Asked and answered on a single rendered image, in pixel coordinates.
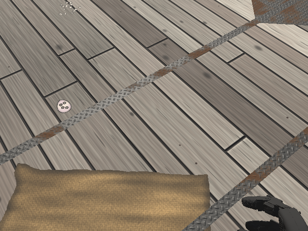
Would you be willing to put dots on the right robot hand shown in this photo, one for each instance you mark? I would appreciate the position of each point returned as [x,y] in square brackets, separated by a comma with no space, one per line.
[289,218]

